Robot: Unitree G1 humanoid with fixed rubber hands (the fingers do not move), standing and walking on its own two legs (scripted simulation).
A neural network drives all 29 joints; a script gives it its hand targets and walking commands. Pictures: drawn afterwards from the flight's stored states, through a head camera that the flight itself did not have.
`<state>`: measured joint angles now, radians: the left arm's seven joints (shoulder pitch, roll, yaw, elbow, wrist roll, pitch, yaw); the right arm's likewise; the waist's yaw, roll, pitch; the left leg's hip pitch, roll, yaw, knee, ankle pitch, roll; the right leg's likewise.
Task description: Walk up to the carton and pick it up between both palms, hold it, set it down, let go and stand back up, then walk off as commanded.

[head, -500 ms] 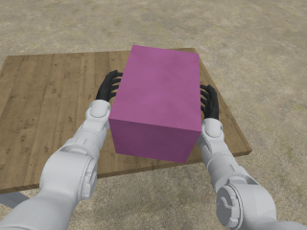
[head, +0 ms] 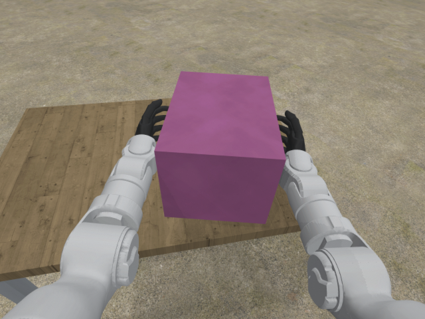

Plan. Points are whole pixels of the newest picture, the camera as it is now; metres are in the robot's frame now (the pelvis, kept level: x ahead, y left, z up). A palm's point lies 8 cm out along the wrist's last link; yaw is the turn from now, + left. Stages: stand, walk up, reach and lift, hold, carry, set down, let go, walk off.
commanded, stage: reach and lift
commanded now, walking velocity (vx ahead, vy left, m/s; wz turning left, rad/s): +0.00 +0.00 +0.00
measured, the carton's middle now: (219, 141) +0.44 -0.03 +0.11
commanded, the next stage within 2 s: hold in 1.18 s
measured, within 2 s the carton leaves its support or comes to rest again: neither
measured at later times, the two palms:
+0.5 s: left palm (147, 141) +0.40 +0.11 +0.16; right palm (303, 146) +0.37 -0.18 +0.15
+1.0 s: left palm (142, 137) +0.40 +0.12 +0.16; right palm (298, 137) +0.39 -0.17 +0.16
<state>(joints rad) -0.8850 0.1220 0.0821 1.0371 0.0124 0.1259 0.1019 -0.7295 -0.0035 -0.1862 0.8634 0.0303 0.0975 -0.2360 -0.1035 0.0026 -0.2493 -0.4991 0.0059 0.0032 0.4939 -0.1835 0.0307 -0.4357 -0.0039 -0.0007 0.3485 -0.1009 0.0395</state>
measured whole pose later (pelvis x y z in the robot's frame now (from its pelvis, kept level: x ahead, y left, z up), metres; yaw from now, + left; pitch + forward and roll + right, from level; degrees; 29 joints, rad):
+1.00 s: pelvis +0.00 -0.01 +0.00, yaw +0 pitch +5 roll -1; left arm -0.69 0.01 0.25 0.49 0.14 0.47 0.11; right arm -0.75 -0.05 -0.06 0.72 0.09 0.27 -0.19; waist -0.10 0.00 -0.16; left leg -0.35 0.01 0.00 0.44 -0.17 0.02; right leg -0.32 0.00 0.00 0.34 -0.12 0.03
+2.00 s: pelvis +0.00 -0.01 +0.01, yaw +0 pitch +2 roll -1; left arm -0.62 0.00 0.25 0.31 0.16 0.61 0.10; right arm -0.73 -0.05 -0.03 0.60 0.12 0.39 -0.20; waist -0.10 0.00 -0.16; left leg -0.29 0.01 0.00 0.44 -0.18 0.02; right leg -0.25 0.00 0.00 0.34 -0.12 0.03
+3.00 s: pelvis +0.00 -0.01 +0.01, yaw +0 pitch +2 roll -1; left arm -0.62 0.00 0.26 0.30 0.16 0.61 0.09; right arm -0.72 -0.04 -0.03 0.58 0.12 0.39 -0.20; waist -0.10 0.00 -0.15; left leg -0.29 0.01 0.00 0.44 -0.18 0.02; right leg -0.25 0.00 0.00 0.34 -0.12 0.03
